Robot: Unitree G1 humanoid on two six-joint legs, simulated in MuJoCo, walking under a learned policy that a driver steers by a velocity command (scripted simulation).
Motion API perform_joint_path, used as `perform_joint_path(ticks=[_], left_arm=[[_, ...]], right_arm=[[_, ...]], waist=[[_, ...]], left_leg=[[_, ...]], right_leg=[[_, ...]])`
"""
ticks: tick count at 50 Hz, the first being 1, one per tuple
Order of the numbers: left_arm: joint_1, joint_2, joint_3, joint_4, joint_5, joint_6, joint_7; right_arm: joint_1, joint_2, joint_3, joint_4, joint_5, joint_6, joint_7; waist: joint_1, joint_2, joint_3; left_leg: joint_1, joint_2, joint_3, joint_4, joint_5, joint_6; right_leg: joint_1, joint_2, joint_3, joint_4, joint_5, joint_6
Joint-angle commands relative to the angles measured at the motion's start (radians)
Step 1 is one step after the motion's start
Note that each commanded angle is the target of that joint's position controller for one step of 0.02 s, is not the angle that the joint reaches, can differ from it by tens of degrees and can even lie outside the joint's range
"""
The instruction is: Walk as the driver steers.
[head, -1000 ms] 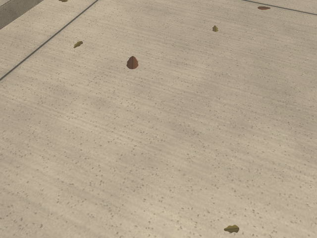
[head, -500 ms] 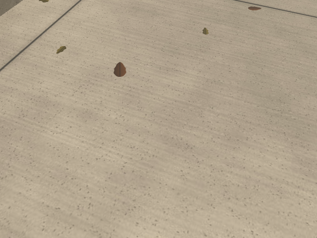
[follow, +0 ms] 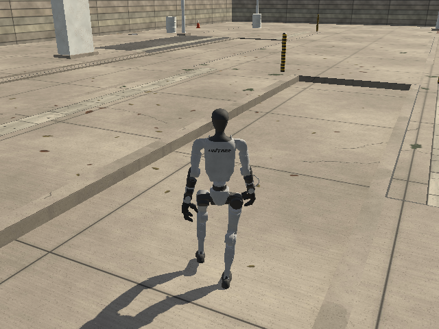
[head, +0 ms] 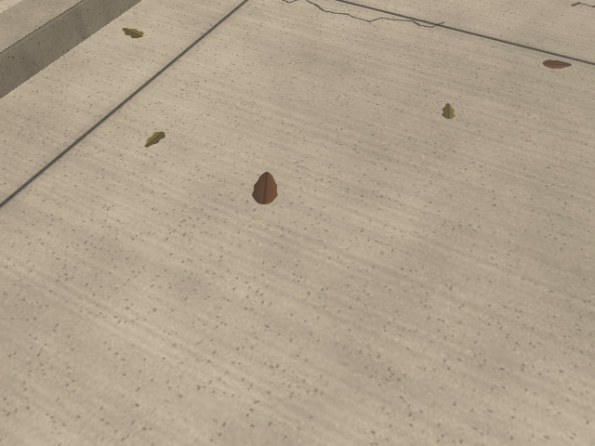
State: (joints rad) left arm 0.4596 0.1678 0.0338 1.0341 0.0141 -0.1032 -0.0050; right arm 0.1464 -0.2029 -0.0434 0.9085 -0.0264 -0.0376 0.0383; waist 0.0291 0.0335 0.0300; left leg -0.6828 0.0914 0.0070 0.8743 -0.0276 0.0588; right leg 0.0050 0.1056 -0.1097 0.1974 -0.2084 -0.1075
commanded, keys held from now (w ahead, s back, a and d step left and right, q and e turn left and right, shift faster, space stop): w+q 1.00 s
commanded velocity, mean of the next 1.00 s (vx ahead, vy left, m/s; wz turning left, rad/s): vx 0.50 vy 0.00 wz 0.52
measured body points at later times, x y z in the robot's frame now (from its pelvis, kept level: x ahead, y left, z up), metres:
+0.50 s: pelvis +0.28 +0.06 +0.00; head +0.31 +0.07 +0.45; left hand +0.37 +0.33 -0.12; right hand +0.34 -0.20 -0.14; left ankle +0.25 +0.09 -0.74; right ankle +0.43 -0.10 -0.67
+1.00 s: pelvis +0.56 +0.09 +0.00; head +0.59 +0.09 +0.45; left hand +0.47 +0.35 -0.12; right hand +0.80 -0.09 -0.13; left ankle +0.51 +0.21 -0.66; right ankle +0.61 +0.01 -0.74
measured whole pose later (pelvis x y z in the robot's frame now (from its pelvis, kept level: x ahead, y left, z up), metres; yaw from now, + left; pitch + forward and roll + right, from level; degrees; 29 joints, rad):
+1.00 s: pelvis +0.56 +0.09 +0.00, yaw +33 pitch +1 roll -1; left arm 0.31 0.25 0.05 0.84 0.02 -0.10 0.00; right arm 0.22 -0.31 -0.08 0.81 -0.04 -0.01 0.05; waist 0.01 0.06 0.03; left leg -0.59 0.03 -0.04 1.12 -0.25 0.06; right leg -0.16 0.01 -0.14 0.34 -0.19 -0.05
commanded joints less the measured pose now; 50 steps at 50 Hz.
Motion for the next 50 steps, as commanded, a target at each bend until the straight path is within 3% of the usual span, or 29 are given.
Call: perform_joint_path(ticks=[1, 6, 8, 9, 10, 11, 12, 13, 14, 15, 16, 17, 19, 22, 27, 32, 34, 36, 37, 38, 39, 40, 41, 42, 44, 45, 47, 50], left_arm=[[0.048, 0.101, 0.010, -0.025, 0.000, -0.020, 0.013], [0.097, 0.114, 0.004, 0.012, 0.010, -0.013, 0.037], [0.082, 0.141, 0.009, 0.017, 0.010, -0.007, 0.049], [0.072, 0.157, 0.013, 0.017, 0.012, -0.001, 0.054], [0.062, 0.176, 0.019, 0.013, 0.012, 0.007, 0.053], [0.033, 0.188, 0.021, -0.004, 0.006, 0.010, 0.049], [0.019, 0.144, 0.012, -0.058, -0.011, 0.003, 0.037], [0.015, 0.115, 0.013, -0.110, -0.018, -0.006, 0.019], [-0.101, 0.160, 0.022, -0.137, -0.001, -0.017, 0.015], [-0.149, 0.160, 0.020, -0.162, -0.009, -0.030, 0.010], [-0.151, 0.151, 0.022, -0.158, -0.005, -0.029, 0.010], [-0.151, 0.140, 0.022, -0.165, 0.014, -0.012, 0.010], [-0.129, 0.115, 0.018, -0.170, 0.035, 0.029, 0.003], [-0.225, 0.115, 0.017, -0.221, 0.037, 0.054, -0.005], [-0.444, 0.128, 0.011, -0.306, 0.026, 0.059, -0.013], [-0.587, 0.142, -0.001, -0.376, 0.014, 0.045, -0.018], [-0.558, 0.163, 0.001, -0.383, 0.009, 0.035, -0.018], [-0.387, 0.205, 0.018, -0.337, 0.005, 0.023, -0.005], [-0.239, 0.237, 0.031, -0.298, 0.009, 0.010, 0.007], [-0.080, 0.307, 0.048, -0.290, 0.033, 0.002, 0.026], [-0.088, 0.384, 0.066, -0.300, 0.052, 0.014, 0.027], [-0.144, 0.305, 0.061, -0.308, 0.033, 0.030, 0.021], [-0.211, 0.216, 0.040, -0.320, 0.023, 0.031, 0.019], [-0.247, 0.173, 0.028, -0.315, 0.023, 0.029, 0.015], [-0.226, 0.159, 0.022, -0.287, 0.018, 0.019, 0.016], [-0.206, 0.161, 0.023, -0.274, 0.012, 0.008, 0.012], [-0.175, 0.166, 0.027, -0.255, 0.001, -0.010, 0.005], [-0.140, 0.171, 0.031, -0.235, 0.001, -0.015, 0.003]], right_arm=[[-0.107, -0.018, 0.006, -0.068, 0.008, -0.009, 0.006], [-0.195, -0.019, 0.011, -0.102, 0.003, -0.014, 0.007], [-0.136, -0.036, 0.001, -0.090, -0.001, -0.016, -0.001], [-0.056, -0.052, -0.008, -0.067, -0.002, -0.018, -0.006], [0.063, -0.076, -0.022, -0.029, -0.004, -0.023, -0.009], [0.209, -0.120, -0.044, 0.013, -0.017, -0.029, -0.014], [0.327, -0.224, -0.078, 0.020, -0.029, -0.025, -0.027], [0.288, -0.257, -0.085, 0.010, -0.009, -0.012, -0.024], [0.250, -0.230, -0.080, 0.019, 0.015, -0.005, -0.023], [0.186, -0.188, -0.071, 0.011, 0.019, -0.006, -0.026], [0.141, -0.143, -0.059, 0.005, 0.015, -0.009, -0.027], [0.122, -0.118, -0.050, 0.003, 0.019, -0.015, -0.032], [0.132, -0.118, -0.043, 0.003, 0.026, -0.033, -0.035], [0.184, -0.167, -0.052, 0.010, 0.028, -0.043, -0.036], [0.299, -0.167, -0.050, 0.015, 0.025, -0.032, -0.036], [0.360, -0.186, -0.053, 0.006, 0.010, -0.026, -0.049], [0.331, -0.206, -0.059, -0.010, 0.007, -0.027, -0.058], [0.261, -0.233, -0.066, -0.034, 0.006, -0.033, -0.055], [0.241, -0.234, -0.066, -0.040, 0.013, -0.041, -0.045], [0.251, -0.171, -0.049, -0.072, 0.025, -0.050, -0.034], [0.390, -0.078, -0.032, -0.094, 0.063, -0.043, -0.038], [0.373, -0.173, -0.041, -0.071, 0.023, -0.028, -0.047], [0.295, -0.182, -0.046, -0.073, 0.010, -0.021, -0.040], [0.246, -0.165, -0.043, -0.082, 0.007, -0.017, -0.032], [0.230, -0.142, -0.042, -0.090, -0.011, 0.004, -0.011], [0.228, -0.132, -0.039, -0.095, -0.012, 0.015, -0.004], [0.184, -0.118, -0.035, -0.121, -0.011, 0.028, 0.007], [0.080, -0.110, -0.028, -0.165, -0.013, 0.033, 0.021]], waist=[[0.006, -0.074, 0.092], [0.018, -0.084, 0.096], [-0.018, -0.114, 0.046], [-0.053, -0.128, 0.001], [-0.099, -0.139, -0.062], [-0.175, -0.128, -0.132], [-0.206, 0.009, -0.246], [-0.140, 0.160, -0.313], [-0.136, 0.007, -0.198], [-0.106, -0.025, -0.099], [-0.058, -0.091, -0.032], [-0.024, -0.098, -0.004], [0.006, -0.066, -0.014], [-0.004, -0.025, 0.011], [-0.086, 0.025, 0.018], [-0.132, 0.041, 0.024], [-0.101, 0.052, 0.021], [-0.018, 0.051, -0.041], [0.056, 0.000, -0.121], [0.106, -0.093, -0.272], [0.024, -0.340, -0.386], [0.004, -0.214, -0.304], [-0.005, -0.103, -0.153], [-0.014, -0.057, -0.078], [-0.036, -0.126, -0.032], [-0.041, -0.140, -0.032], [-0.046, -0.135, -0.027], [-0.037, -0.123, -0.004]], left_leg=[[-0.001, -0.034, 0.031, -0.115, 0.088, 0.007], [0.046, -0.084, 0.112, -0.265, 0.004, 0.054], [0.149, -0.144, 0.158, -0.281, -0.098, 0.092], [0.231, -0.178, 0.173, -0.290, -0.150, 0.115], [0.361, -0.202, 0.167, -0.333, -0.161, 0.143], [0.584, -0.168, 0.093, -0.393, -0.146, 0.188], [0.861, 0.087, -0.254, -0.402, -0.224, 0.291], [1.027, 0.284, -0.760, -0.541, -0.130, 0.431], [0.959, 0.227, -0.630, -0.578, -0.152, 0.381], [0.820, 0.205, -0.513, -0.611, -0.094, 0.338], [0.692, 0.159, -0.434, -0.637, 0.004, 0.294], [0.604, 0.111, -0.368, -0.647, 0.081, 0.265], [0.533, 0.062, -0.302, -0.658, 0.167, 0.250], [0.482, 0.017, -0.261, -0.678, 0.201, 0.231], [0.576, -0.010, -0.284, -0.651, 0.230, 0.166], [0.708, 0.019, -0.350, -0.583, 0.297, 0.166], [0.707, 0.035, -0.377, -0.545, 0.323, 0.143], [0.635, 0.008, -0.366, -0.414, 0.474, 0.100], [0.577, -0.052, -0.323, -0.229, 0.464, 0.077], [0.446, -0.112, -0.263, 0.037, 0.191, 0.059], [0.144, -0.264, -0.144, 0.310, -0.537, 0.027], [0.045, -0.169, -0.138, 0.406, -0.490, 0.038], [0.042, -0.126, -0.125, 0.398, -0.381, 0.034], [0.064, -0.094, -0.110, 0.359, -0.318, 0.025], [0.109, -0.057, -0.093, 0.312, -0.290, 0.010], [0.119, -0.055, -0.084, 0.309, -0.280, 0.007], [0.076, -0.044, -0.076, 0.298, -0.246, 0.003], [-0.016, -0.024, -0.064, 0.244, -0.150, -0.009]], right_leg=[[-0.060, -0.284, 0.081, -0.105, 0.359, -0.042], [0.104, -0.319, -0.003, -0.008, 0.646, -0.024], [0.152, -0.331, -0.035, 0.133, 0.968, -0.009], [0.160, -0.335, -0.047, 0.258, 1.083, -0.006], [0.136, -0.337, -0.056, 0.425, 1.077, -0.005], [-0.009, -0.326, -0.073, 0.648, 0.908, 0.006], [-0.309, -0.248, -0.099, 1.021, 0.440, 0.036], [-0.645, -0.035, 0.034, 1.301, -0.320, 0.067], [-0.760, -0.118, 0.162, 1.277, -0.212, 0.047], [-0.749, -0.157, 0.156, 1.196, -0.117, 0.048], [-0.693, -0.186, 0.152, 1.107, -0.086, 0.056], [-0.640, -0.203, 0.154, 1.050, -0.087, 0.074], [-0.578, -0.209, 0.142, 0.972, -0.091, 0.108], [-0.612, -0.210, 0.109, 0.845, -0.002, 0.143], [-0.686, -0.181, 0.102, 0.616, 0.187, 0.151], [-0.690, -0.134, 0.112, 0.454, 0.180, 0.131], [-0.591, -0.121, 0.131, 0.375, 0.150, 0.111], [-0.319, -0.075, 0.120, 0.310, 0.078, 0.077], [-0.114, -0.096, 0.131, 0.253, 0.105, 0.050], [0.125, -0.309, 0.335, 0.238, -0.084, 0.006], [0.343, -0.573, 0.786, 0.144, -0.125, -0.114], [0.236, -0.546, 0.864, 0.102, -0.270, -0.121], [0.083, -0.498, 0.694, 0.076, -0.266, -0.094], [-0.023, -0.445, 0.549, 0.052, -0.147, -0.072], [-0.126, -0.376, 0.364, 0.016, 0.027, -0.035], [-0.142, -0.369, 0.318, 0.008, 0.102, -0.034], [-0.134, -0.372, 0.248, -0.014, 0.203, -0.045], [-0.110, -0.371, 0.151, -0.043, 0.258, -0.052]])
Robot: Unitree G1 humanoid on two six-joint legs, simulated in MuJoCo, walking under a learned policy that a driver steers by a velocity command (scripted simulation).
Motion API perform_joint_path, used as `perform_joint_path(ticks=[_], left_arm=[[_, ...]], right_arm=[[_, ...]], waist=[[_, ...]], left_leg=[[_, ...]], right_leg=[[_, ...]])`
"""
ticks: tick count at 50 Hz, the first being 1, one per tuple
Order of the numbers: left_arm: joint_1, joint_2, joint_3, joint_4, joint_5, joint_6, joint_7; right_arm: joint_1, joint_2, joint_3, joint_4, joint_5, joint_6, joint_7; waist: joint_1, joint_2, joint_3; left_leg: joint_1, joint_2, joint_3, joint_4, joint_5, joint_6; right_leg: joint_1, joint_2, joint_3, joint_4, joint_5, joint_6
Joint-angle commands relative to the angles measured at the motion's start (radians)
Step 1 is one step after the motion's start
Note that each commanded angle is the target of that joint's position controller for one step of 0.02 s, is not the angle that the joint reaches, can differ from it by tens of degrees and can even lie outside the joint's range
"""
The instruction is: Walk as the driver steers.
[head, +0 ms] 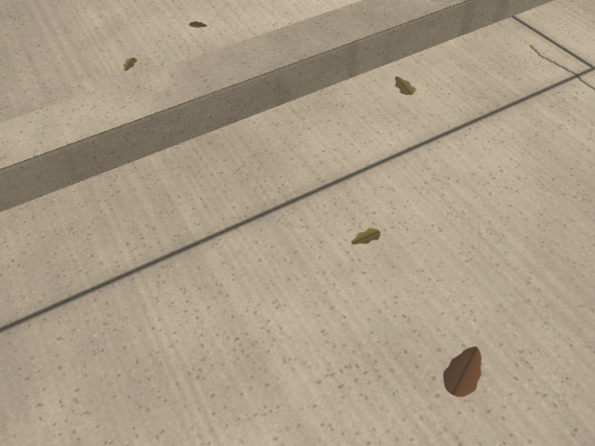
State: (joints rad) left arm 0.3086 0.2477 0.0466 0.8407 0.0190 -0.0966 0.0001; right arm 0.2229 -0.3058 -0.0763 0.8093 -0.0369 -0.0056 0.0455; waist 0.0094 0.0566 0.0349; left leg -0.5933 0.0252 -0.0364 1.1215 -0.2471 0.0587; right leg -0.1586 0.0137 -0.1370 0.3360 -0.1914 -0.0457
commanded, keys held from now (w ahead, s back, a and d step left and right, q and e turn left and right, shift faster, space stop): w+q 0.30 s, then w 0.32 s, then w+e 0.14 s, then e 0.24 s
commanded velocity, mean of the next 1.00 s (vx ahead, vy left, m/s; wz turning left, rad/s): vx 0.45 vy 0.00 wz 0.20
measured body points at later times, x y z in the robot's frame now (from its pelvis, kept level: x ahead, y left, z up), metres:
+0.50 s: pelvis +0.25 +0.08 +0.00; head +0.28 +0.10 +0.44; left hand +0.27 +0.35 -0.14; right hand +0.40 -0.16 -0.13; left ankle +0.25 +0.12 -0.75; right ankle +0.29 -0.08 -0.66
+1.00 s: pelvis +0.51 +0.10 -0.01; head +0.56 +0.10 +0.43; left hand +0.58 +0.38 -0.14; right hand +0.62 -0.15 -0.15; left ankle +0.39 +0.19 -0.64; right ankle +0.60 +0.06 -0.75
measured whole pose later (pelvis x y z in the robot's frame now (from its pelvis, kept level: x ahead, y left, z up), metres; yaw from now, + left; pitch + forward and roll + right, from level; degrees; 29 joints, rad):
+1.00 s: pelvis +0.51 +0.10 -0.01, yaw +8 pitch +0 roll +0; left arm 0.20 0.26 0.05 0.82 0.00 -0.04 -0.02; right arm 0.25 -0.24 -0.02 0.86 -0.03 -0.06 -0.02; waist -0.01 0.01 0.09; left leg -0.40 -0.03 -0.01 1.26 -0.40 0.01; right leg -0.35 0.11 -0.04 0.47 -0.12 -0.12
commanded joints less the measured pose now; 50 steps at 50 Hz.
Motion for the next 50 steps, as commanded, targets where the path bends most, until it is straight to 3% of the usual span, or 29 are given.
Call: perform_joint_path(ticks=[1, 6, 10, 12, 13, 14, 15, 16, 17, 18, 19, 20, 21, 23, 26, 31, 38, 40, 41, 42, 43, 44, 45, 46, 47, 48, 49, 50], left_arm=[[0.024, 0.090, 0.018, -0.034, -0.002, -0.020, -0.002], [0.069, 0.116, 0.024, -0.008, -0.001, -0.015, 0.002], [0.129, 0.147, 0.032, 0.024, 0.001, 0.006, 0.014], [0.141, 0.174, 0.037, 0.037, 0.002, 0.022, 0.020], [0.143, 0.190, 0.040, 0.040, 0.003, 0.032, 0.022], [0.134, 0.197, 0.039, 0.036, -0.002, 0.042, 0.023], [0.127, 0.184, 0.034, 0.012, 0.002, 0.044, 0.021], [0.162, 0.049, 0.003, -0.061, -0.004, 0.037, -0.002], [0.060, 0.137, 0.022, -0.093, 0.001, 0.030, -0.004], [-0.023, 0.134, 0.021, -0.112, -0.008, 0.023, -0.008], [-0.012, 0.113, 0.010, -0.100, -0.014, 0.012, -0.008], [0.007, 0.106, 0.009, -0.079, -0.005, 0.017, -0.008], [0.045, 0.101, 0.008, -0.065, 0.013, 0.035, -0.011], [0.076, 0.090, 0.009, -0.047, 0.025, 0.065, -0.021], [-0.007, 0.076, 0.009, -0.066, 0.021, 0.078, -0.031], [-0.179, 0.073, 0.009, -0.113, 0.014, 0.075, -0.033], [-0.322, 0.057, -0.007, -0.159, 0.003, 0.062, -0.044], [-0.253, 0.055, -0.007, -0.137, 0.009, 0.053, -0.039], [-0.172, 0.068, -0.001, -0.110, 0.012, 0.046, -0.031], [-0.036, 0.091, 0.010, -0.067, 0.015, 0.035, -0.024], [0.096, 0.118, 0.021, -0.029, 0.030, 0.021, -0.019], [0.199, 0.220, 0.047, -0.018, 0.041, 0.018, -0.009], [0.148, 0.275, 0.062, -0.032, 0.005, 0.030, -0.013], [0.091, 0.242, 0.065, -0.047, -0.039, 0.038, -0.021], [0.019, 0.189, 0.052, -0.063, -0.037, 0.044, -0.018], [-0.028, 0.131, 0.036, -0.066, -0.030, 0.055, -0.014], [-0.037, 0.112, 0.030, -0.064, -0.033, 0.060, -0.007], [-0.044, 0.112, 0.027, -0.059, -0.028, 0.065, -0.004]], right_arm=[[-0.032, -0.004, 0.008, -0.080, -0.001, 0.000, 0.017], [-0.203, 0.024, 0.031, -0.142, 0.003, -0.010, 0.036], [-0.279, 0.010, 0.032, -0.180, -0.006, -0.009, 0.040], [-0.247, -0.002, 0.025, -0.177, -0.012, -0.009, 0.031], [-0.177, -0.016, 0.016, -0.159, -0.014, -0.012, 0.025], [-0.040, -0.037, 0.002, -0.118, -0.019, -0.021, 0.015], [0.142, -0.100, -0.025, -0.062, -0.028, -0.026, -0.002], [0.138, -0.205, -0.048, -0.074, -0.019, -0.025, -0.018], [0.198, -0.213, -0.051, -0.095, 0.008, -0.013, -0.030], [0.165, -0.176, -0.042, -0.063, 0.014, -0.010, -0.042], [0.118, -0.119, -0.027, -0.054, 0.022, -0.018, -0.046], [0.069, -0.082, -0.015, -0.054, 0.021, -0.028, -0.046], [0.036, -0.057, -0.004, -0.053, 0.026, -0.038, -0.046], [0.046, -0.043, 0.005, -0.039, 0.031, -0.060, -0.038], [0.103, -0.069, 0.000, -0.002, 0.034, -0.073, -0.034], [0.195, -0.064, 0.006, 0.043, 0.036, -0.077, -0.036], [0.267, -0.056, 0.020, 0.107, 0.008, -0.083, -0.058], [0.229, -0.063, 0.025, 0.112, 0.004, -0.083, -0.070], [0.218, -0.074, 0.023, 0.115, 0.003, -0.083, -0.077], [0.197, -0.092, 0.019, 0.113, 0.002, -0.079, -0.081], [0.165, -0.108, 0.017, 0.102, 0.018, -0.079, -0.084], [0.161, -0.075, 0.027, 0.050, 0.031, -0.088, -0.086], [0.280, -0.024, 0.029, 0.039, 0.060, -0.087, -0.077], [0.244, -0.073, 0.025, 0.051, 0.019, -0.078, -0.076], [0.159, -0.064, 0.028, 0.028, 0.019, -0.078, -0.071], [0.126, -0.055, 0.030, 0.018, 0.012, -0.076, -0.068], [0.098, -0.054, 0.029, 0.001, 0.000, -0.059, -0.065], [0.116, -0.039, 0.032, 0.000, -0.006, -0.036, -0.063]], waist=[[-0.013, -0.143, 0.001], [0.023, -0.140, 0.037], [0.042, -0.139, 0.056], [0.021, -0.156, 0.021], [-0.010, -0.161, -0.026], [-0.071, -0.139, -0.106], [-0.147, -0.062, -0.219], [-0.081, 0.183, -0.307], [-0.141, 0.087, -0.361], [-0.123, 0.014, -0.212], [-0.078, -0.021, -0.120], [-0.031, -0.056, -0.077], [0.008, -0.046, -0.066], [0.028, -0.034, -0.072], [0.014, -0.031, -0.015], [-0.038, -0.016, 0.029], [-0.075, -0.008, 0.081], [-0.034, 0.003, 0.054], [-0.003, 0.019, 0.006], [0.052, 0.025, -0.062], [0.121, 0.011, -0.131], [0.137, -0.125, -0.251], [0.032, -0.327, -0.408], [0.031, -0.122, -0.381], [0.029, -0.091, -0.236], [-0.001, -0.025, -0.121], [-0.017, -0.023, -0.074], [-0.038, -0.040, -0.066]], left_leg=[[-0.122, 0.044, -0.012, -0.044, 0.102, -0.014], [-0.054, 0.041, 0.075, -0.334, 0.245, -0.001], [-0.015, 0.014, 0.138, -0.464, 0.129, 0.042], [0.078, -0.045, 0.178, -0.504, 0.019, 0.079], [0.164, -0.085, 0.188, -0.527, -0.022, 0.102], [0.338, -0.126, 0.187, -0.591, -0.004, 0.131], [0.608, -0.051, 0.047, -0.634, -0.053, 0.177], [0.926, 0.275, -0.456, -0.687, -0.129, 0.287], [0.941, 0.353, -0.725, -0.823, -0.053, 0.338], [0.855, 0.314, -0.511, -0.824, 0.093, 0.305], [0.703, 0.272, -0.393, -0.835, 0.242, 0.270], [0.599, 0.216, -0.304, -0.853, 0.331, 0.226], [0.524, 0.177, -0.243, -0.874, 0.386, 0.207], [0.474, 0.146, -0.188, -0.908, 0.452, 0.202], [0.463, 0.123, -0.146, -0.967, 0.414, 0.187], [0.562, 0.115, -0.119, -0.984, 0.432, 0.146], [0.719, 0.165, -0.005, -0.968, 0.602, 0.113], [0.723, 0.159, 0.053, -0.849, 0.952, 0.081], [0.732, 0.152, 0.066, -0.736, 1.124, 0.062], [0.723, 0.136, 0.077, -0.556, 1.166, 0.045], [0.608, 0.100, 0.107, -0.333, 0.990, 0.024], [0.376, 0.001, 0.162, 0.032, 0.438, -0.005], [0.083, -0.177, 0.063, 0.348, -0.316, -0.044], [0.056, -0.084, -0.047, 0.361, -0.221, -0.039], [0.012, -0.052, -0.037, 0.327, -0.172, -0.048], [0.010, -0.016, -0.027, 0.245, -0.148, -0.054], [0.027, 0.006, -0.029, 0.173, -0.140, -0.066], [0.079, 0.008, -0.021, 0.125, -0.134, -0.078]], right_leg=[[0.059, -0.272, 0.145, -0.186, 0.256, -0.112], [0.075, -0.257, 0.011, -0.185, 0.304, -0.087], [0.192, -0.293, -0.039, -0.127, 0.423, -0.074], [0.240, -0.299, -0.082, 0.005, 0.719, -0.061], [0.251, -0.298, -0.099, 0.133, 0.846, -0.058], [0.200, -0.286, -0.123, 0.330, 0.846, -0.045], [0.010, -0.264, -0.128, 0.610, 0.606, -0.013], [-0.437, -0.116, -0.112, 0.939, -0.287, 0.043], [-0.569, -0.031, 0.085, 1.080, -0.356, 0.054], [-0.638, -0.096, 0.131, 1.057, -0.224, 0.040], [-0.579, -0.127, 0.131, 0.960, -0.153, 0.034], [-0.505, -0.152, 0.137, 0.879, -0.133, 0.034], [-0.432, -0.160, 0.140, 0.836, -0.130, 0.041], [-0.376, -0.152, 0.128, 0.794, -0.115, 0.048], [-0.447, -0.154, 0.116, 0.699, -0.005, 0.060], [-0.553, -0.140, 0.111, 0.510, 0.160, 0.062], [-0.528, -0.062, 0.071, 0.302, 0.153, -0.020], [-0.395, 0.004, 0.029, 0.255, 0.088, -0.056], [-0.304, 0.045, 0.010, 0.250, 0.061, -0.072], [-0.180, 0.076, 0.011, 0.203, 0.078, -0.089], [0.019, 0.040, 0.059, 0.112, 0.232, -0.118], [0.268, -0.206, 0.329, 0.180, 0.629, -0.191], [0.503, -0.437, 0.746, 0.151, 1.109, -0.394], [0.414, -0.387, 0.639, 0.133, 1.096, -0.376], [0.280, -0.341, 0.535, 0.088, 0.969, -0.351], [0.140, -0.283, 0.466, 0.034, 0.852, -0.305], [0.055, -0.238, 0.426, 0.001, 0.790, -0.275], [-0.020, -0.207, 0.389, -0.019, 0.764, -0.258]])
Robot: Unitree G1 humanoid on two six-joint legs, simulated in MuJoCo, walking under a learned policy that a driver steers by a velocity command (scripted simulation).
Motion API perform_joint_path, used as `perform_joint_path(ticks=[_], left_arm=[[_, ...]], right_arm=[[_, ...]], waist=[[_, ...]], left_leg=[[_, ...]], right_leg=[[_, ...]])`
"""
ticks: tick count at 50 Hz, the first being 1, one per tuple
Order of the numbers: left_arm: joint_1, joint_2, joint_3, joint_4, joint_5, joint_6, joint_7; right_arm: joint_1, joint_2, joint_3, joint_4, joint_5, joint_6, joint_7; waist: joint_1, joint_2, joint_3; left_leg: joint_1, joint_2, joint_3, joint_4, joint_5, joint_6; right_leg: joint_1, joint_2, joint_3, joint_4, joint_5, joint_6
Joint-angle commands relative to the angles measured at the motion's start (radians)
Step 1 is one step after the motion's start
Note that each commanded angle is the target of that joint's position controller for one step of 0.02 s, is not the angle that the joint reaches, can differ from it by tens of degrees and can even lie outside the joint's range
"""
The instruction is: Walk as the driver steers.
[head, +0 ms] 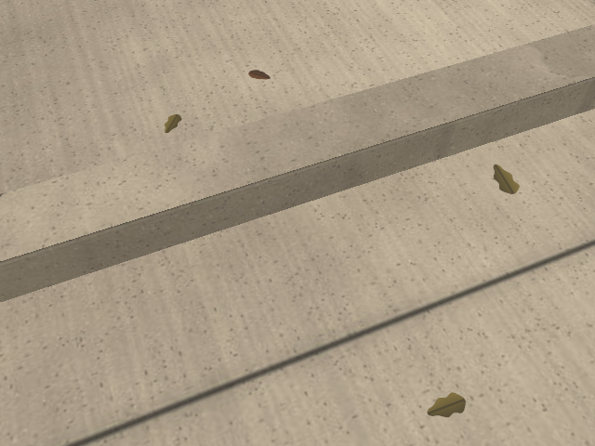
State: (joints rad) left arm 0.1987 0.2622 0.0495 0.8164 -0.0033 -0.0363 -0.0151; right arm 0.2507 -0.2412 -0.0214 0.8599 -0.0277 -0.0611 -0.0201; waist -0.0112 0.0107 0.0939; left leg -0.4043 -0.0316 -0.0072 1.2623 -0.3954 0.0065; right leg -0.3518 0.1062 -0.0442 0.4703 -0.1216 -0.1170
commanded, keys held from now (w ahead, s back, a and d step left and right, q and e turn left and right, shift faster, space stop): e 0.86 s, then no key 0.14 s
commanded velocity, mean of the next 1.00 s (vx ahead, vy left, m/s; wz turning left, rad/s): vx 0.05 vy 0.00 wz -0.54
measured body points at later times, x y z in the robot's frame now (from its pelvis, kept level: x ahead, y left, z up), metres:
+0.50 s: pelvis +0.09 +0.05 +0.01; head +0.12 +0.06 +0.45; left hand +0.26 +0.30 -0.12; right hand +0.16 -0.25 -0.09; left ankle +0.13 +0.14 -0.73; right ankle +0.07 -0.04 -0.71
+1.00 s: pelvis +0.07 +0.04 +0.00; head +0.08 +0.00 +0.45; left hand +0.34 +0.17 -0.09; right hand -0.02 -0.24 -0.13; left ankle +0.13 +0.15 -0.71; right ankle +0.01 -0.03 -0.73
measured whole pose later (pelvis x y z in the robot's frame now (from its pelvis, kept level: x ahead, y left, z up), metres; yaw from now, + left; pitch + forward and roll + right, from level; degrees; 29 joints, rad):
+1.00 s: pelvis +0.07 +0.04 +0.00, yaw -34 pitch -1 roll +1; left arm 0.16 0.27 0.04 0.70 0.01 0.05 -0.02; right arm 0.25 -0.31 -0.05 0.76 -0.02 0.05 -0.01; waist -0.03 0.04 0.07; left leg -0.33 0.07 0.10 0.79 -0.49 -0.01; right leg -0.24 0.04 -0.02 0.55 -0.29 -0.06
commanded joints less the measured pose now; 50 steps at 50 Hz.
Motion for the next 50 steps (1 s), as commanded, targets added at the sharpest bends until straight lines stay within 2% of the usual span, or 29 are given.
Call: perform_joint_path(ticks=[1, 4, 8, 12, 14, 18, 20, 21, 22, 23, 24, 25, 26, 27, 29, 30, 32, 36, 40, 43, 44, 45, 46, 47, 48, 49, 50], left_arm=[[0.076, 0.114, 0.028, -0.033, 0.001, 0.002, 0.008], [0.083, 0.161, 0.043, -0.040, 0.011, 0.003, 0.005], [0.105, 0.168, 0.051, -0.055, 0.010, 0.028, 0.014], [0.135, 0.176, 0.061, -0.066, 0.016, 0.049, 0.024], [0.143, 0.179, 0.065, -0.072, 0.022, 0.056, 0.026], [0.125, 0.189, 0.071, -0.087, 0.029, 0.067, 0.022], [0.090, 0.191, 0.072, -0.097, 0.024, 0.071, 0.020], [0.058, 0.186, 0.070, -0.104, 0.015, 0.073, 0.020], [0.036, 0.166, 0.064, -0.117, 0.004, 0.073, 0.022], [0.110, 0.079, 0.043, -0.122, 0.002, 0.070, 0.022], [0.140, 0.120, 0.054, -0.134, 0.010, 0.070, 0.031], [0.127, 0.185, 0.068, -0.116, 0.039, 0.073, 0.033], [0.115, 0.191, 0.075, -0.099, 0.036, 0.078, 0.026], [0.121, 0.179, 0.075, -0.087, 0.030, 0.087, 0.018], [0.122, 0.165, 0.069, -0.085, 0.024, 0.103, -0.004], [0.106, 0.160, 0.065, -0.089, 0.018, 0.108, -0.010], [0.061, 0.150, 0.059, -0.106, 0.013, 0.112, -0.016], [0.000, 0.132, 0.047, -0.131, 0.016, 0.121, -0.023], [-0.036, 0.106, 0.031, -0.155, 0.010, 0.121, -0.033], [-0.040, 0.109, 0.027, -0.171, 0.004, 0.116, -0.032], [-0.036, 0.106, 0.026, -0.174, 0.002, 0.112, -0.031], [-0.011, 0.098, 0.023, -0.168, 0.005, 0.106, -0.028], [0.027, 0.096, 0.021, -0.153, 0.015, 0.095, -0.020], [0.048, 0.139, 0.028, -0.147, 0.032, 0.080, -0.008], [0.031, 0.252, 0.043, -0.181, 0.029, 0.065, 0.001], [0.106, 0.273, 0.056, -0.158, 0.017, 0.062, 0.006], [0.076, 0.213, 0.037, -0.143, 0.016, 0.061, 0.008]], right_arm=[[0.096, -0.090, -0.021, -0.055, -0.016, 0.038, 0.002], [0.084, -0.082, -0.020, -0.073, -0.009, 0.060, -0.002], [-0.024, -0.102, -0.027, -0.113, -0.006, 0.080, -0.007], [-0.114, -0.107, -0.027, -0.145, 0.002, 0.086, -0.012], [-0.136, -0.109, -0.024, -0.156, 0.008, 0.081, -0.016], [-0.128, -0.117, -0.018, -0.171, 0.028, 0.063, -0.023], [-0.073, -0.123, -0.017, -0.166, 0.037, 0.052, -0.028], [-0.029, -0.123, -0.017, -0.157, 0.035, 0.045, -0.032], [0.008, -0.147, -0.023, -0.149, 0.024, 0.036, -0.040], [-0.030, -0.220, -0.034, -0.168, 0.008, 0.036, -0.050], [-0.078, -0.288, -0.047, -0.192, 0.003, 0.049, -0.043], [-0.029, -0.239, -0.045, -0.182, 0.010, 0.057, -0.035], [-0.057, -0.171, -0.026, -0.190, 0.017, 0.057, -0.030], [-0.098, -0.145, -0.018, -0.199, 0.014, 0.060, -0.027], [-0.104, -0.149, -0.019, -0.208, 0.006, 0.061, -0.033], [-0.084, -0.151, -0.022, -0.206, 0.003, 0.062, -0.030], [-0.042, -0.158, -0.029, -0.198, 0.004, 0.061, -0.028], [0.012, -0.180, -0.045, -0.178, 0.003, 0.058, -0.024], [-0.006, -0.197, -0.055, -0.178, -0.002, 0.057, -0.008], [-0.010, -0.218, -0.065, -0.173, -0.004, 0.063, 0.002], [-0.004, -0.224, -0.068, -0.167, -0.001, 0.066, 0.005], [-0.012, -0.228, -0.070, -0.162, 0.006, 0.070, 0.006], [-0.018, -0.224, -0.069, -0.156, 0.016, 0.076, 0.007], [0.026, -0.192, -0.062, -0.146, 0.014, 0.080, 0.010], [0.059, -0.072, -0.029, -0.193, -0.001, 0.089, 0.019], [-0.026, -0.132, -0.038, -0.201, 0.003, 0.111, 0.000], [-0.029, -0.145, -0.044, -0.191, 0.016, 0.123, -0.002]], waist=[[-0.025, -0.007, -0.134], [-0.031, -0.036, -0.175], [0.008, -0.082, -0.172], [0.047, -0.108, -0.142], [0.058, -0.120, -0.134], [0.054, -0.138, -0.143], [0.024, -0.146, -0.148], [-0.009, -0.137, -0.142], [-0.024, -0.099, -0.143], [0.038, 0.114, -0.161], [0.052, 0.227, -0.136], [0.031, 0.131, -0.154], [0.045, 0.069, -0.129], [0.062, 0.065, -0.105], [0.058, 0.143, -0.118], [0.045, 0.145, -0.123], [0.018, 0.141, -0.128], [-0.012, 0.148, -0.124], [-0.014, 0.159, -0.124], [-0.015, 0.180, -0.132], [-0.014, 0.180, -0.134], [0.007, 0.164, -0.138], [0.035, 0.128, -0.141], [0.038, -0.001, -0.155], [-0.002, -0.301, -0.164], [0.083, -0.221, -0.153], [0.044, -0.165, -0.106]], left_leg=[[-0.080, 0.056, -0.039, -0.050, 0.021, -0.036], [-0.075, 0.048, -0.025, -0.137, 0.071, -0.055], [-0.136, 0.058, -0.039, -0.241, 0.136, -0.069], [-0.184, 0.050, -0.069, -0.347, 0.121, -0.071], [-0.174, 0.034, -0.077, -0.402, 0.083, -0.064], [-0.070, -0.012, -0.083, -0.532, 0.001, -0.035], [0.039, -0.027, -0.083, -0.673, 0.009, -0.017], [0.132, -0.023, -0.080, -0.817, 0.086, -0.009], [0.254, 0.038, -0.120, -0.957, 0.178, 0.005], [0.350, 0.278, -0.331, -1.037, 0.244, 0.066], [0.330, 0.448, -0.534, -1.005, 0.557, 0.204], [0.316, 0.457, -0.477, -0.966, 0.673, 0.265], [0.284, 0.383, -0.358, -0.951, 0.693, 0.242], [0.263, 0.307, -0.248, -0.945, 0.685, 0.199], [0.296, 0.239, -0.137, -0.926, 0.752, 0.166], [0.310, 0.232, -0.112, -0.921, 0.763, 0.167], [0.361, 0.248, -0.101, -0.919, 0.749, 0.182], [0.405, 0.298, -0.096, -0.924, 0.687, 0.210], [0.332, 0.313, -0.039, -0.915, 0.621, 0.203], [0.296, 0.325, -0.012, -0.881, 0.605, 0.189], [0.287, 0.327, -0.014, -0.860, 0.600, 0.182], [0.267, 0.316, 0.000, -0.820, 0.581, 0.163], [0.217, 0.295, 0.030, -0.758, 0.518, 0.122], [0.113, 0.246, 0.084, -0.629, 0.357, 0.058], [-0.135, 0.109, 0.170, -0.394, -0.194, -0.031], [-0.101, 0.067, 0.038, -0.296, -0.242, -0.029], [-0.093, 0.080, 0.002, -0.247, -0.185, -0.025]], right_leg=[[0.134, -0.284, 0.280, -0.155, 0.717, -0.179], [0.098, -0.249, 0.260, -0.150, 0.691, -0.160], [0.115, -0.222, 0.329, -0.162, 0.383, -0.108], [0.175, -0.225, 0.435, -0.161, 0.144, -0.095], [0.199, -0.229, 0.476, -0.141, 0.140, -0.101], [0.221, -0.231, 0.548, -0.079, 0.316, -0.105], [0.206, -0.214, 0.581, -0.054, 0.359, -0.075], [0.167, -0.183, 0.573, -0.029, 0.305, -0.038], [0.086, -0.135, 0.542, 0.022, 0.158, 0.013], [-0.013, -0.024, 0.372, 0.210, -0.228, 0.074], [-0.182, 0.108, 0.173, 0.380, -0.523, 0.104], [-0.174, 0.017, 0.153, 0.561, -0.509, 0.119], [-0.163, -0.005, 0.161, 0.620, -0.445, 0.127], [-0.155, -0.014, 0.152, 0.660, -0.387, 0.140], [-0.174, -0.013, 0.124, 0.720, -0.322, 0.164], [-0.181, -0.015, 0.112, 0.720, -0.307, 0.174], [-0.208, -0.026, 0.101, 0.682, -0.296, 0.186], [-0.205, -0.061, 0.079, 0.561, -0.309, 0.185], [-0.076, -0.090, 0.029, 0.393, -0.321, 0.156], [0.016, -0.084, -0.013, 0.275, -0.333, 0.126], [0.048, -0.079, -0.016, 0.216, -0.325, 0.115], [0.105, -0.069, -0.023, 0.113, -0.268, 0.100], [0.195, -0.059, -0.021, -0.046, -0.143, 0.085], [0.310, -0.136, 0.118, -0.174, -0.062, 0.070], [0.409, -0.464, 0.518, -0.207, 0.233, -0.014], [0.259, -0.508, 0.488, -0.162, 0.427, -0.143], [0.233, -0.445, 0.403, -0.160, 0.418, -0.152]])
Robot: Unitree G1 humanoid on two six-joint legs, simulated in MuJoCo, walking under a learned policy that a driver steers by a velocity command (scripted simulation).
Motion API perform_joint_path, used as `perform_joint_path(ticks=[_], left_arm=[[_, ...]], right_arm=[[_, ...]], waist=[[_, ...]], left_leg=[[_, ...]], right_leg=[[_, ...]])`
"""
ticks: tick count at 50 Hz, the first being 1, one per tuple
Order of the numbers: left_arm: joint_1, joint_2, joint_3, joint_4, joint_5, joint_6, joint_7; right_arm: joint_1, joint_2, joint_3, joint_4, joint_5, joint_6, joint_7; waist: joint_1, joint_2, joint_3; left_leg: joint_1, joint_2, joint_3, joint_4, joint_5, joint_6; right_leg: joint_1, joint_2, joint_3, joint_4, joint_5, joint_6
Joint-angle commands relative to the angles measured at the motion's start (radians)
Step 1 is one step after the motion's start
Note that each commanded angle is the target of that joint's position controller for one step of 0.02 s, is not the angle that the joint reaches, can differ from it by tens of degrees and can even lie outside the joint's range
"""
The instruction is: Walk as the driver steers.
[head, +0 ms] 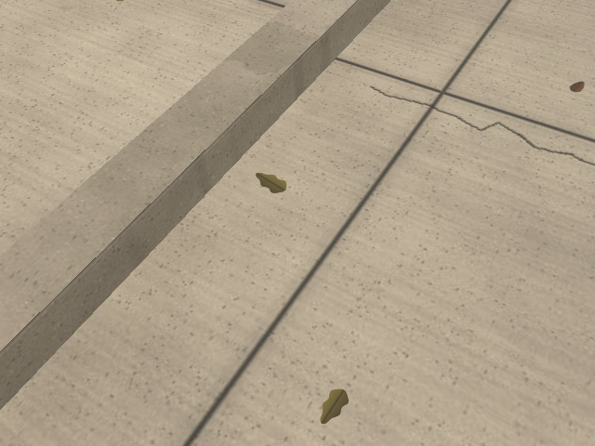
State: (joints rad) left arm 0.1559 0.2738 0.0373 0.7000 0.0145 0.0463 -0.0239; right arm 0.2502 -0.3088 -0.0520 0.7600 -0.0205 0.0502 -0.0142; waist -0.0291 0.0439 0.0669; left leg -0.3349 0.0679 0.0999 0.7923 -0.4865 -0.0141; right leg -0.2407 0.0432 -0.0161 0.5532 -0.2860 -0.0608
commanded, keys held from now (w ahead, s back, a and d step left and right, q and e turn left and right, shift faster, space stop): no key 1.00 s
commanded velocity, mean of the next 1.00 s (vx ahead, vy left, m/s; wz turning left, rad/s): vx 0.00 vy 0.00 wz -0.08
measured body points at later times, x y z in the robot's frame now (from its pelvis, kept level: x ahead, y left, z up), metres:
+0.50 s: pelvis -0.01 +0.00 +0.01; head +0.00 +0.01 +0.46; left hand +0.08 +0.24 -0.13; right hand +0.05 -0.26 -0.12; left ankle -0.02 +0.11 -0.73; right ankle -0.01 -0.08 -0.73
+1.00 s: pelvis -0.01 +0.02 +0.01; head -0.01 +0.02 +0.46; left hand +0.00 +0.25 -0.15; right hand -0.01 -0.21 -0.14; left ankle -0.02 +0.11 -0.73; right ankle -0.01 -0.09 -0.73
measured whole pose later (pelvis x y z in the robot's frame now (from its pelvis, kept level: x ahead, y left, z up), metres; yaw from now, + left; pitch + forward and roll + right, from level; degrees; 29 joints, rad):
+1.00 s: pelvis -0.01 +0.02 +0.01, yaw -2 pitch -2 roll +0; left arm 0.26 0.19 -0.02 1.14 0.01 0.00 0.04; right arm 0.27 -0.18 0.02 1.11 -0.01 0.00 -0.04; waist 0.01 -0.01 0.03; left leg -0.12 -0.04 -0.01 0.37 -0.22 0.04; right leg -0.15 0.04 0.03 0.36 -0.18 -0.03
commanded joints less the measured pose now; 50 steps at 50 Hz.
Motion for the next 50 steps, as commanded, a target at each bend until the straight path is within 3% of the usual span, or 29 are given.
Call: perform_joint_path(ticks=[1, 2, 3, 4, 6, 12, 16, 17, 18, 19, 20, 21, 22, 25, 28, 34, 50], left_arm=[[0.046, 0.148, 0.031, -0.030, -0.003, -0.021, 0.020], [-0.012, 0.129, 0.024, -0.039, 0.000, -0.018, 0.027], [-0.015, 0.119, 0.019, -0.038, -0.004, -0.021, 0.035], [-0.002, 0.107, 0.012, -0.030, -0.006, -0.025, 0.036], [0.014, 0.100, 0.006, -0.015, -0.006, -0.034, 0.037], [0.046, 0.104, -0.001, 0.041, 0.007, -0.039, 0.041], [0.027, 0.097, -0.007, 0.073, 0.006, -0.041, 0.045], [0.012, 0.091, -0.010, 0.080, 0.000, -0.041, 0.048], [0.020, 0.075, -0.017, 0.089, -0.003, -0.046, 0.049], [0.041, 0.050, -0.026, 0.094, -0.003, -0.053, 0.045], [0.087, 0.044, -0.021, 0.115, -0.009, -0.049, 0.041], [0.079, 0.063, -0.020, 0.147, 0.001, -0.045, 0.044], [0.071, 0.079, -0.013, 0.166, 0.000, -0.044, 0.046], [0.078, 0.073, -0.012, 0.205, -0.002, -0.047, 0.043], [0.088, 0.053, -0.018, 0.253, -0.005, -0.049, 0.048], [0.106, 0.040, -0.025, 0.326, -0.005, -0.047, 0.054], [0.154, -0.002, -0.042, 0.437, -0.006, -0.047, 0.064]], right_arm=[[-0.018, -0.077, -0.015, -0.070, 0.016, 0.011, -0.002], [0.002, -0.089, -0.020, -0.049, 0.012, 0.006, 0.001], [0.029, -0.100, -0.025, -0.027, -0.001, 0.006, 0.006], [0.046, -0.096, -0.024, -0.012, -0.003, 0.006, 0.010], [0.046, -0.071, -0.018, 0.000, 0.006, 0.009, 0.015], [0.001, -0.037, -0.005, 0.025, 0.006, 0.017, 0.002], [0.033, -0.020, 0.004, 0.064, 0.014, 0.002, -0.016], [0.058, -0.007, 0.010, 0.081, 0.012, -0.006, -0.019], [0.069, -0.018, 0.012, 0.093, 0.003, -0.018, -0.023], [0.076, -0.053, 0.011, 0.098, -0.009, -0.033, -0.026], [0.001, -0.095, 0.005, 0.104, 0.006, -0.039, -0.019], [-0.025, -0.049, 0.015, 0.104, 0.010, -0.046, -0.008], [-0.015, -0.031, 0.020, 0.115, 0.010, -0.051, -0.004], [0.018, -0.029, 0.023, 0.163, 0.013, -0.055, -0.014], [0.017, -0.017, 0.027, 0.190, 0.011, -0.055, -0.016], [0.017, -0.004, 0.035, 0.243, 0.011, -0.057, -0.018], [0.068, 0.046, 0.057, 0.341, 0.011, -0.061, -0.025]], waist=[[0.030, -0.181, -0.035], [0.007, -0.189, -0.030], [0.008, -0.207, -0.045], [0.007, -0.184, -0.078], [0.010, -0.147, -0.099], [0.044, -0.169, -0.053], [0.023, -0.147, -0.063], [0.000, -0.125, -0.067], [-0.006, -0.091, -0.081], [0.011, -0.037, -0.102], [0.079, 0.067, -0.046], [0.055, 0.046, -0.045], [0.039, 0.029, -0.031], [0.033, 0.034, -0.031], [0.030, -0.015, -0.022], [0.031, -0.038, -0.012], [0.035, -0.033, -0.001]], left_leg=[[-0.153, -0.012, -0.119, 0.212, -0.013, -0.001], [-0.151, -0.014, -0.112, 0.193, 0.048, -0.001], [-0.136, -0.025, -0.097, 0.209, 0.084, -0.006], [-0.112, -0.032, -0.100, 0.216, 0.102, -0.010], [-0.087, -0.035, -0.106, 0.179, 0.118, -0.017], [-0.003, -0.051, -0.106, -0.070, 0.079, -0.007], [0.119, -0.069, -0.101, -0.268, 0.133, 0.017], [0.193, -0.066, -0.100, -0.396, 0.243, 0.026], [0.291, -0.023, -0.152, -0.474, 0.365, 0.033], [0.357, 0.070, -0.250, -0.494, 0.438, 0.049], [0.220, 0.096, -0.279, -0.463, 0.475, 0.084], [0.164, 0.086, -0.265, -0.469, 0.423, 0.084], [0.153, 0.056, -0.235, -0.475, 0.389, 0.066], [0.179, 0.032, -0.217, -0.486, 0.376, 0.055], [0.191, 0.034, -0.218, -0.488, 0.355, 0.064], [0.177, 0.029, -0.220, -0.497, 0.330, 0.072], [0.154, 0.016, -0.218, -0.498, 0.335, 0.075]], right_leg=[[0.083, -0.314, 0.296, -0.263, 0.505, -0.174], [0.099, -0.254, 0.249, -0.271, 0.456, -0.134], [0.116, -0.230, 0.217, -0.262, 0.542, -0.131], [0.138, -0.223, 0.198, -0.254, 0.598, -0.130], [0.158, -0.227, 0.188, -0.256, 0.582, -0.129], [0.121, -0.230, 0.237, -0.272, 0.345, -0.141], [0.076, -0.225, 0.273, -0.241, 0.307, -0.135], [0.047, -0.211, 0.265, -0.223, 0.292, -0.111], [-0.006, -0.199, 0.267, -0.217, 0.255, -0.070], [-0.047, -0.161, 0.239, -0.190, 0.202, -0.033], [0.005, -0.069, 0.160, -0.237, 0.116, -0.016], [0.092, -0.070, 0.155, -0.246, 0.128, -0.009], [0.107, -0.079, 0.163, -0.240, 0.155, -0.011], [0.106, -0.097, 0.168, -0.234, 0.201, -0.015], [0.085, -0.094, 0.164, -0.251, 0.177, -0.004], [0.084, -0.097, 0.161, -0.258, 0.170, 0.005], [0.083, -0.107, 0.148, -0.241, 0.178, 0.012]])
